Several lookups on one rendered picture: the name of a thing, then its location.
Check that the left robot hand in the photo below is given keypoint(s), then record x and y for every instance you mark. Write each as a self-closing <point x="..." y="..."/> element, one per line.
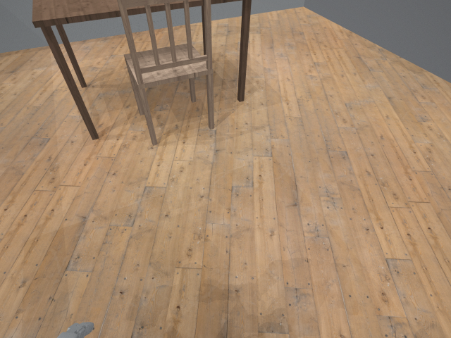
<point x="77" y="330"/>

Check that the table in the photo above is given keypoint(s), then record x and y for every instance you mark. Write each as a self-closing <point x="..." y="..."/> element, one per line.
<point x="46" y="13"/>

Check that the chair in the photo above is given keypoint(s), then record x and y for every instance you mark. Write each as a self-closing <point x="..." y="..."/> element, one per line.
<point x="169" y="64"/>

